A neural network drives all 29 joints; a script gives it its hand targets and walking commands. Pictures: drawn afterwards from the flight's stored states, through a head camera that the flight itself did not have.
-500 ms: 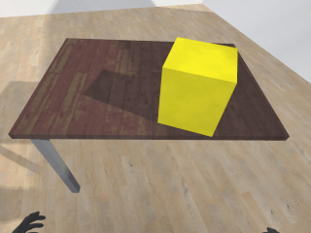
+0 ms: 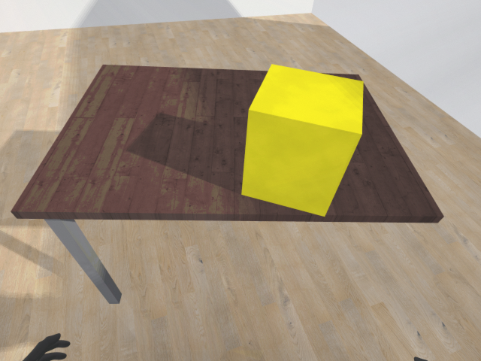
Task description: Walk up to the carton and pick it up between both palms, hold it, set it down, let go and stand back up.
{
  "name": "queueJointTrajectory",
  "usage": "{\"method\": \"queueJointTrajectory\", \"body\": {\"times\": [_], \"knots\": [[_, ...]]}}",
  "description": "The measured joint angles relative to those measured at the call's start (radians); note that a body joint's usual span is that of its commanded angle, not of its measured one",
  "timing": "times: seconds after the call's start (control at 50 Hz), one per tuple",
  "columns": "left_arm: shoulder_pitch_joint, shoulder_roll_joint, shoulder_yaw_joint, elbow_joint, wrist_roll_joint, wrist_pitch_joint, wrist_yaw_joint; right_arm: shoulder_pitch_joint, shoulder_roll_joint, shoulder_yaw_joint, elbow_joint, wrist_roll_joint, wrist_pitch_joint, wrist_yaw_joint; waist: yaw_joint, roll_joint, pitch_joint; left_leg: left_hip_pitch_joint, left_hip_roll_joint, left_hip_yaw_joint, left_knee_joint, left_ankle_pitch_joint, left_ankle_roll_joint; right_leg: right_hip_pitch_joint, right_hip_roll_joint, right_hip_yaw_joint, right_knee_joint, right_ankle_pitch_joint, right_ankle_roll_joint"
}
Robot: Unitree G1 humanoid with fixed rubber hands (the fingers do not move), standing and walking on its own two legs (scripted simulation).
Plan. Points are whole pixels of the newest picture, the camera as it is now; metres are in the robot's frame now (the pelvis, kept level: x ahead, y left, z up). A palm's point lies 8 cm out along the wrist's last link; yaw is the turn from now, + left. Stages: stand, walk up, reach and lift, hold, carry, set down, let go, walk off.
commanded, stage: walk up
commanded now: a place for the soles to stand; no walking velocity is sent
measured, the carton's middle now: (298, 141) +0.60 -0.15 +0.03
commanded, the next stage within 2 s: none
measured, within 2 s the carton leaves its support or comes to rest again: neither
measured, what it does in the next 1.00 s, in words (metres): steps to the right: right foot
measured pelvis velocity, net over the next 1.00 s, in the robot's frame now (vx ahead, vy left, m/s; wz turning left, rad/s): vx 0.16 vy -0.19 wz -0.05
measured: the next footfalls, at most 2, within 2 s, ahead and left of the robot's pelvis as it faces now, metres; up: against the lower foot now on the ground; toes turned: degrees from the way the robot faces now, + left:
right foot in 0.56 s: +0.24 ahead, -0.21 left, +0.00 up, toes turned -6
left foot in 1.56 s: +0.34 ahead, -0.03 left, +0.00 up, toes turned -6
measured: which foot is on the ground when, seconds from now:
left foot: down 0.00-0.58, up 0.60-1.00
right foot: down 0.00-0.26, up 0.28-0.54, down 0.56-1.00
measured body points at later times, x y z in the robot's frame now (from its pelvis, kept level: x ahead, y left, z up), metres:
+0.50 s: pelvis +0.08 -0.06 -0.01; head +0.11 -0.04 +0.44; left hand +0.19 +0.26 -0.10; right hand +0.16 -0.41 -0.08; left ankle +0.11 +0.16 -0.72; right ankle +0.16 -0.17 -0.69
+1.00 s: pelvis +0.16 -0.19 +0.02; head +0.17 -0.24 +0.47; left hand +0.25 +0.14 -0.02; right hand +0.23 -0.52 -0.10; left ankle +0.20 +0.01 -0.63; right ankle +0.20 -0.21 -0.72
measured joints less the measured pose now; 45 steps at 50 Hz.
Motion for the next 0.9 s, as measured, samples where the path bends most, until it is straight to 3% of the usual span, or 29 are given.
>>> {"method": "queueJointTrajectory", "body": {"times": [0.06, 0.08, 0.14, 0.22, 0.24, 0.28, 0.32, 0.42, 0.54, 0.6, 0.64, 0.7, 0.82, 0.9], "knots": [[0.031, 0.004, 0.0, 0.0, 0.001, -0.015, -0.007, 0.005, -0.003, 0.0, 0.0, 0.0, -0.001, 0.0, 0.0, -0.013, -0.007, 0.0, -0.002, 0.001, 0.006, -0.05, 0.023, 0.001, 0.001, 0.0, -0.006, 0.016, -0.007], [0.043, 0.003, 0.0, 0.0, 0.001, -0.021, -0.008, 0.005, -0.004, 0.0, 0.0, 0.0, -0.003, -0.001, 0.001, -0.018, -0.002, -0.005, -0.005, 0.01, 0.031, -0.05, 0.021, 0.011, -0.003, 0.001, -0.015, 0.063, -0.015], [0.085, 0.0, 0.0, 0.001, 0.001, -0.022, -0.008, 0.005, -0.005, 0.0, 0.0, 0.0, -0.006, -0.003, 0.007, -0.017, 0.019, -0.033, -0.005, 0.044, 0.106, -0.055, 0.014, 0.06, -0.01, -0.001, -0.027, 0.039, -0.017], [0.118, -0.001, 0.0, 0.0, 0.001, 0.0, -0.008, 0.006, -0.006, 0.0, -0.001, 0.0, -0.02, -0.002, 0.012, -0.013, 0.025, -0.046, 0.0, 0.061, 0.035, -0.001, 0.02, 0.107, -0.018, -0.003, -0.04, 0.007, -0.017], [0.117, -0.001, 0.0, 0.0, 0.001, 0.002, -0.009, 0.009, -0.009, 0.0, -0.001, 0.0, -0.026, -0.004, 0.012, -0.009, 0.02, -0.04, 0.001, 0.06, -0.005, 0.03, 0.025, 0.098, -0.017, -0.003, -0.015, -0.01, -0.017], [0.108, -0.001, 0.001, 0.001, 0.001, 0.008, -0.009, 0.013, -0.01, -0.001, 0.001, 0.0, -0.03, -0.012, 0.012, -0.013, 0.027, -0.04, 0.002, 0.061, 0.0, 0.135, -0.014, 0.059, -0.014, 0.004, 0.103, -0.062, -0.017], [0.095, 0.003, 0.001, 0.001, 0.002, 0.022, -0.009, 0.031, 0.003, -0.001, 0.0, -0.001, -0.03, -0.019, 0.011, -0.035, 0.022, -0.036, 0.004, 0.061, 0.011, 0.122, -0.047, -0.014, 0.001, 0.025, 0.25, -0.107, -0.017], [0.09, 0.008, 0.001, 0.0, 0.003, 0.021, -0.014, 0.054, -0.01, -0.001, 0.0, -0.004, -0.03, -0.034, 0.013, -0.063, 0.02, -0.007, 0.043, 0.062, -0.024, 0.083, -0.015, -0.178, -0.005, 0.034, 0.333, -0.112, -0.017], [0.086, 0.011, 0.002, -0.001, 0.005, 0.021, -0.025, 0.06, -0.023, -0.001, 0.0, -0.004, -0.03, -0.056, 0.013, -0.066, 0.025, 0.019, 0.096, 0.051, -0.015, 0.035, -0.047, -0.258, -0.058, 0.047, 0.23, -0.04, -0.017], [0.093, 0.008, 0.003, 0.0, 0.007, -0.001, -0.025, 0.047, -0.03, -0.003, 0.002, -0.004, -0.021, -0.058, 0.025, -0.041, 0.045, 0.002, 0.125, 0.042, 0.131, -0.034, -0.029, -0.208, -0.041, 0.025, 0.164, 0.153, -0.016], [0.103, -0.001, 0.003, 0.0, 0.012, -0.003, -0.025, 0.035, -0.023, -0.003, 0.001, -0.004, -0.004, -0.063, 0.034, -0.034, 0.053, -0.063, 0.072, 0.042, 0.329, -0.086, -0.013, -0.19, -0.034, 0.012, 0.198, 0.099, -0.03], [0.114, -0.018, 0.003, -0.001, 0.012, 0.01, -0.025, 0.028, -0.023, -0.003, 0.0, -0.004, 0.01, -0.065, 0.051, -0.011, 0.057, -0.146, -0.003, 0.045, 0.492, -0.085, -0.001, -0.107, -0.015, -0.007, 0.097, 0.088, -0.033], [0.129, -0.018, 0.003, -0.001, 0.012, 0.002, -0.016, 0.036, -0.024, -0.006, 0.0, -0.004, 0.022, -0.042, 0.052, 0.004, 0.058, -0.198, -0.012, 0.052, 0.499, 0.002, -0.025, 0.048, 0.027, -0.017, -0.147, 0.151, -0.033], [0.128, -0.02, 0.003, -0.001, 0.012, -0.009, -0.005, 0.057, -0.024, -0.008, 0.0, -0.004, 0.038, -0.034, 0.052, 0.019, 0.04, -0.195, -0.012, 0.051, 0.463, 0.051, -0.037, 0.081, 0.035, -0.019, -0.208, 0.208, -0.033]]}}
